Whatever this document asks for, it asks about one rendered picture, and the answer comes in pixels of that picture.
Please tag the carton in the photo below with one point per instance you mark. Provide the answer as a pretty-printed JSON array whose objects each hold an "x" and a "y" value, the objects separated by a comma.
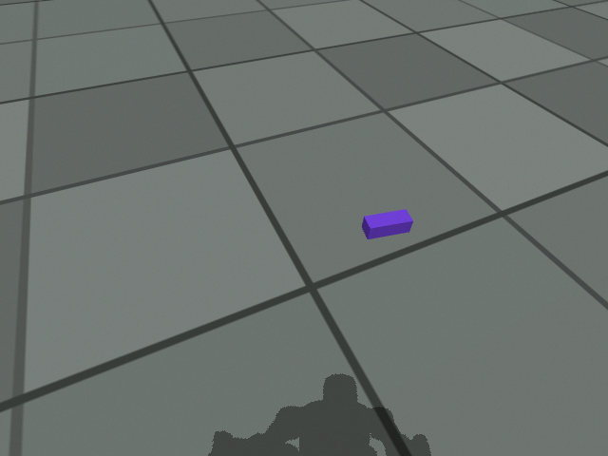
[{"x": 387, "y": 224}]

